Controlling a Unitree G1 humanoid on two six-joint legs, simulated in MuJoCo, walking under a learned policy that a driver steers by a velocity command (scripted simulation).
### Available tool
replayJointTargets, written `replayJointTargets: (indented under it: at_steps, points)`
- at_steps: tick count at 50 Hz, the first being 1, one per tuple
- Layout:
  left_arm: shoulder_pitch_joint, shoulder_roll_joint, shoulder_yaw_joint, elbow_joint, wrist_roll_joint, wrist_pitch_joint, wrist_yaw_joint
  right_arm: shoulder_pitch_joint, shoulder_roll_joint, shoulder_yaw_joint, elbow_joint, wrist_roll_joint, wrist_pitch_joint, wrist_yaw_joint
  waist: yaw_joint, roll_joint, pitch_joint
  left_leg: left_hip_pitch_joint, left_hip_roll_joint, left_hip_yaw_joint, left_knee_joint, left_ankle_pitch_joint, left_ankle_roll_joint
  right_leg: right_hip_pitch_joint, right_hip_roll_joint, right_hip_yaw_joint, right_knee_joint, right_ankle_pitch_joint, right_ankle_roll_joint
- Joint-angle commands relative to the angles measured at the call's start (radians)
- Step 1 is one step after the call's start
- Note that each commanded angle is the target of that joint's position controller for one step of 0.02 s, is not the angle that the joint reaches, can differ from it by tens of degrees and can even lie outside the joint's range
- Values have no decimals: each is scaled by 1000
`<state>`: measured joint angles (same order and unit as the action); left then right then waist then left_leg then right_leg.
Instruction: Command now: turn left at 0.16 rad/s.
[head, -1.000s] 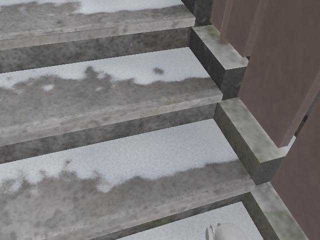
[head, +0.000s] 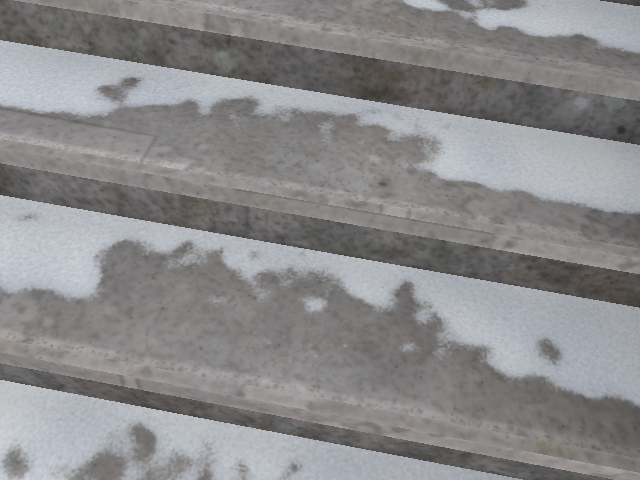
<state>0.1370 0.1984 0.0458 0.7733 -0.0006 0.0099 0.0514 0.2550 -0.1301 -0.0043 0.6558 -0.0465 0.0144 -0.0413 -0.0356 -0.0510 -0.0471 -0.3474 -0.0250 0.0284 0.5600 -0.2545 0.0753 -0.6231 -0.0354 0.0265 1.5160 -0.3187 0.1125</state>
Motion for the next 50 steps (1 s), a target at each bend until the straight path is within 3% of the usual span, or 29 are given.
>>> replayJointTargets:
  at_steps: [1,5,8,9,11,12,13,14,15,16,19,21,30,31,36,38,50]
  points:
    - [90,30,10,-5,-6,8,13,-62,-109,-21,-75,-3,-23,-6,42,137,-95,121,260,-232,-144,623,172,37,-5,32,36,-24,7]
    - [43,-5,-5,-3,-6,25,19,-106,-85,-17,-76,8,-11,-16,22,181,-42,131,213,-196,-184,401,120,153,-29,-6,-427,-62,14]
    - [43,9,1,20,-9,34,33,-63,-81,-21,-49,4,10,-10,-24,255,11,161,226,-264,-217,309,147,249,-3,-54,-770,-188,8]
    - [84,9,1,43,-7,29,33,-61,-69,-19,-38,15,12,-9,-12,251,20,170,223,-275,-209,301,152,286,-7,-57,-914,-115,-10]
    - [140,17,2,96,18,22,15,-25,-65,-26,11,41,-1,3,-1,171,55,135,198,-266,-178,318,119,385,-22,-33,-1156,129,-70]
    - [196,41,6,125,34,16,6,-2,-56,-30,41,39,-11,18,4,105,18,103,174,-249,-152,244,81,465,-65,17,-1155,280,-94]
    - [202,54,8,129,38,3,-12,24,-48,-34,54,35,-19,38,-22,0,-23,79,109,-186,-133,95,53,516,-97,40,-1112,409,-125]
    - [172,23,7,143,24,-8,-26,18,-28,-32,73,29,-17,36,-18,-84,-16,136,86,-146,-184,5,13,416,-93,40,-1127,229,-176]
    - [157,1,5,150,15,-16,-28,-55,-63,-40,85,36,-16,29,14,-48,40,147,77,-131,-163,3,-4,363,-76,37,-1164,132,-180]
    - [151,8,8,165,20,-22,-22,-94,-66,-43,87,40,-13,22,18,-39,52,152,78,-121,-151,22,-10,350,-74,39,-1183,118,-175]
    - [162,5,4,196,25,-39,-19,-70,-61,-47,138,36,-12,9,21,-29,59,130,85,-119,-159,65,-21,390,-70,40,-1186,176,-170]
    - [202,14,9,224,9,-40,-17,-47,-66,-53,173,28,-16,5,27,-10,48,135,81,-107,-158,89,-21,415,-69,39,-1186,217,-174]
    - [250,-1,-8,251,24,-33,-27,32,-84,-59,276,38,9,-14,26,65,72,146,83,-99,-169,171,-33,421,-47,22,-1193,299,-191]
    - [255,23,-3,252,28,-29,-28,39,-81,-58,287,46,9,-16,28,62,68,137,83,-93,-163,156,-30,431,-43,22,-1198,306,-193]
    - [272,3,-11,251,26,-18,-27,52,-91,-56,321,45,5,-20,30,59,75,117,89,-93,-170,149,-34,444,-34,15,-1205,292,-197]
    - [253,25,-8,250,15,-21,-27,57,-98,-58,341,60,8,-26,26,61,82,121,85,-93,-178,168,-35,431,-31,24,-1214,287,-194]
    - [262,34,-18,275,19,-24,-33,66,-97,-54,407,54,16,-31,26,53,84,122,88,-90,-203,164,-32,436,-21,17,-1232,226,-189]
